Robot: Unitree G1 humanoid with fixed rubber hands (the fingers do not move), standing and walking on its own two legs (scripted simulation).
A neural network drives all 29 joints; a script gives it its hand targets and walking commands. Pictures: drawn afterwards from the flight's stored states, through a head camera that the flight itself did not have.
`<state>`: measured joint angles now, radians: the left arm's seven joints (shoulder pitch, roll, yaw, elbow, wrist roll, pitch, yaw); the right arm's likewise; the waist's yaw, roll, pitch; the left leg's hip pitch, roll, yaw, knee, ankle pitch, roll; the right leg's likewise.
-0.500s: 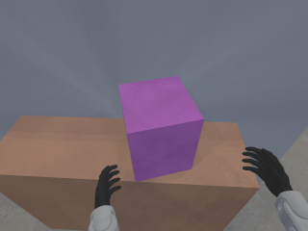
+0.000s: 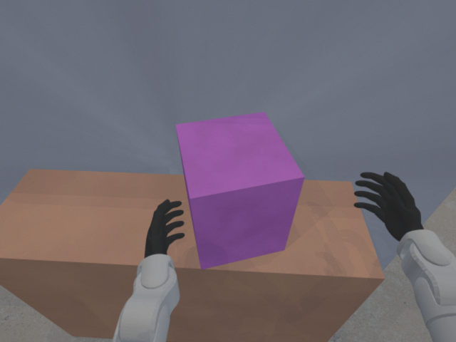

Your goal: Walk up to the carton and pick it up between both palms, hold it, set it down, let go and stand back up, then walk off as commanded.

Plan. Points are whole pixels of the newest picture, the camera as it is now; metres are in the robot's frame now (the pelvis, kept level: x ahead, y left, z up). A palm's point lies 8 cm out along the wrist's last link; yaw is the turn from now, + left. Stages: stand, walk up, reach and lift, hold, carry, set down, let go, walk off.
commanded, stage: reach and lift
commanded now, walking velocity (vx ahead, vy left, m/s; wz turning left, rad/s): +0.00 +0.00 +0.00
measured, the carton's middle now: (232, 190) +0.45 +0.03 +0.01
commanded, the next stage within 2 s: none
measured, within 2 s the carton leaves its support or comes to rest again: neither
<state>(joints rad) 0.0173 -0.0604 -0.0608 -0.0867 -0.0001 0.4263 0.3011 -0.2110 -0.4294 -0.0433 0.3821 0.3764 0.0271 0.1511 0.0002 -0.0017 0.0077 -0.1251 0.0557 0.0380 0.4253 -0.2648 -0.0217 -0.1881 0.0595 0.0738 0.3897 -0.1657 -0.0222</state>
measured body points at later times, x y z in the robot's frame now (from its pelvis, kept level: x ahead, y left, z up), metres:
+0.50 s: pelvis +0.00 +0.00 +0.00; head +0.00 +0.01 +0.45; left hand +0.34 +0.17 +0.12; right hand +0.41 -0.22 +0.15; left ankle -0.02 +0.13 -0.74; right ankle +0.03 -0.11 -0.74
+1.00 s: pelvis +0.01 +0.01 +0.00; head +0.04 +0.02 +0.45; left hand +0.40 +0.19 +0.14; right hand +0.48 -0.18 +0.18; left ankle -0.02 +0.13 -0.74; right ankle +0.03 -0.11 -0.74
